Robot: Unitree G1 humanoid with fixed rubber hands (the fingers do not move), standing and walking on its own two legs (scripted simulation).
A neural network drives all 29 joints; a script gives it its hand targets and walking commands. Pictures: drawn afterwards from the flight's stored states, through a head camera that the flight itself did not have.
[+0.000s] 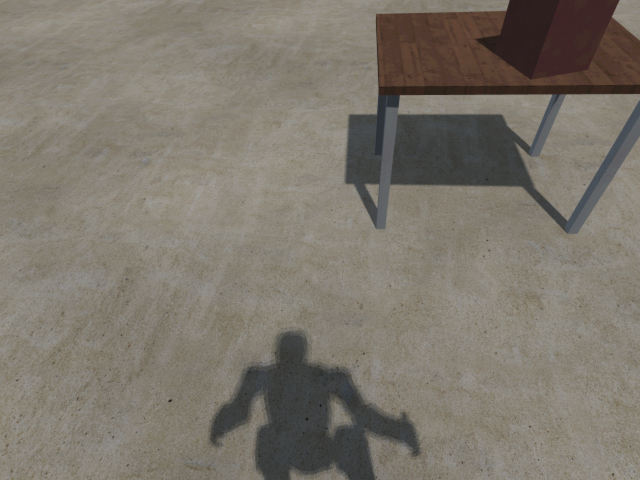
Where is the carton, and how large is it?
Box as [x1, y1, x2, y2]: [495, 0, 618, 79]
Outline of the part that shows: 495,53 531,79 587,69 618,0 510,0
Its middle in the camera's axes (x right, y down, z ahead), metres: +0.72 -0.69 +1.21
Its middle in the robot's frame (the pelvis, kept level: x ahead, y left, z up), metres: +1.40 -0.66 +0.02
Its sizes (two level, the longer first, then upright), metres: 0.210 0.200 0.250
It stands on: a table, 0.67 m high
